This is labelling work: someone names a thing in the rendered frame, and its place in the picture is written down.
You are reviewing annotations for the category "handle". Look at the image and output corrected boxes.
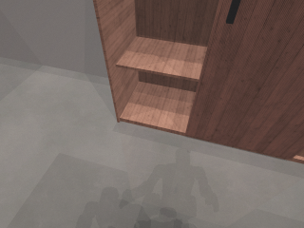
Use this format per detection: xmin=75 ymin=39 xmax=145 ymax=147
xmin=226 ymin=0 xmax=241 ymax=25

